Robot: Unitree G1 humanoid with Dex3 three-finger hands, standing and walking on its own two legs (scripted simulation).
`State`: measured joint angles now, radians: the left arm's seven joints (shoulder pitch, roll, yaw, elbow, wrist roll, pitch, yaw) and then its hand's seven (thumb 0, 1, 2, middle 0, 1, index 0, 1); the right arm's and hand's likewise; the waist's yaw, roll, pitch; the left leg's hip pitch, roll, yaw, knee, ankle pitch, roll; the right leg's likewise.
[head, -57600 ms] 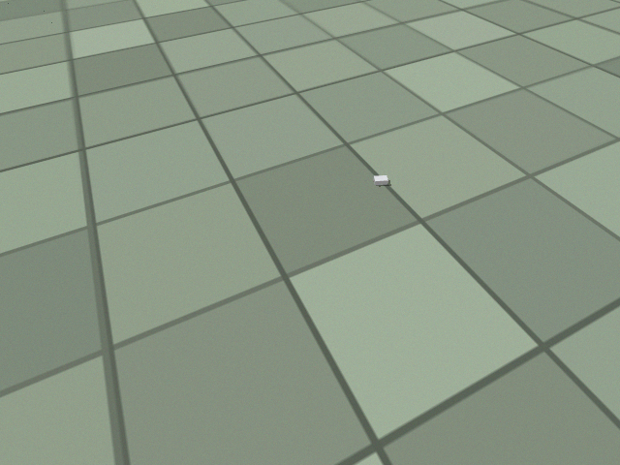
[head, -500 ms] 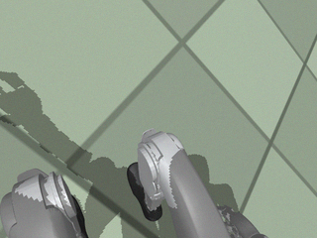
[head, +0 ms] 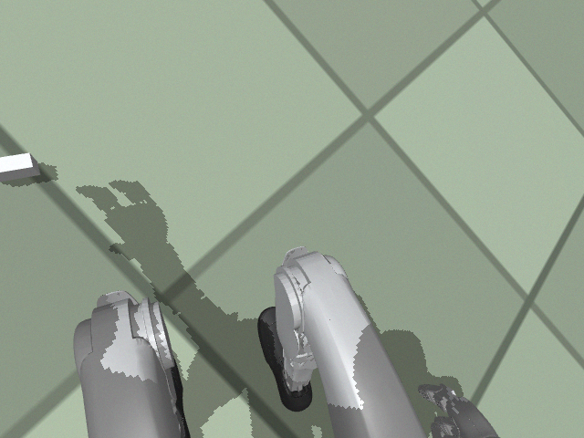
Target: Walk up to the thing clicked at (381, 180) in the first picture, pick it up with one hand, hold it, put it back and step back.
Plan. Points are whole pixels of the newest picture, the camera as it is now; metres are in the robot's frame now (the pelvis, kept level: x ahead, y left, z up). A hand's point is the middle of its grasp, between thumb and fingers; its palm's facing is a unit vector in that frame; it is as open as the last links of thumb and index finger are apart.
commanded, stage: withdraw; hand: left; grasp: from above
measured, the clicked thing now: (13, 167) +0.57 +0.34 -0.36
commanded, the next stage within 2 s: go down in 0.06 s
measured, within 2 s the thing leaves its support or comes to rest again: neither
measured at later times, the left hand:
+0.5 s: hand out of the picture +0.54 +0.36 -0.08, palm faces -0.42 -0.07 -0.90, open 12.3 cm
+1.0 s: hand out of the picture +0.51 +0.38 +0.03, palm faces -0.42 -0.07 -0.90, open 12.1 cm
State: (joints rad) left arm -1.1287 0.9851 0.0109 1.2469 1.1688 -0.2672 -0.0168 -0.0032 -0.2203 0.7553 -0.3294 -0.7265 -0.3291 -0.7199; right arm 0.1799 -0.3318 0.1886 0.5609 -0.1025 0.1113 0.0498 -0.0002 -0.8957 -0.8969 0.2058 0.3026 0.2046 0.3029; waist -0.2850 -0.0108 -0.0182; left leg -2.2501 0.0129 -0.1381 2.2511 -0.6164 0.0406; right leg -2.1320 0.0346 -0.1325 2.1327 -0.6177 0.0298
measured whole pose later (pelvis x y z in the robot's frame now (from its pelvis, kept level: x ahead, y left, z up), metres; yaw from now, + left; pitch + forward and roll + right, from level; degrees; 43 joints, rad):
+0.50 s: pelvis +0.00 +0.00 +0.00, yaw +0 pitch +36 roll -11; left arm -1.14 1.01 0.10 1.16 1.18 -0.16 -0.07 0.00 -0.21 0.74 -0.34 -0.76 -0.34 -0.75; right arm 0.23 -0.27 0.18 0.57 -0.09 0.12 0.07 0.00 -0.91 -0.90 0.21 0.30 0.21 0.30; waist -0.29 0.02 -0.01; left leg -2.26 0.02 -0.13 2.25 -0.62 0.03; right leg -2.16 0.04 -0.12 2.14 -0.62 0.03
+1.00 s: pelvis +0.00 +0.00 +0.08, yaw +3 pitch +36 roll -9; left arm -1.14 0.97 0.03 1.21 1.15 -0.28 -0.09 0.00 -0.17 0.71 -0.38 -0.70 -0.38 -0.70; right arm 0.18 -0.27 0.14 0.61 -0.06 0.12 0.00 0.00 -0.90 -0.90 0.21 0.30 0.20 0.30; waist -0.25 0.02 -0.11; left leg -2.03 0.02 -0.08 1.99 -0.60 0.04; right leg -1.95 0.03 -0.08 1.90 -0.60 0.03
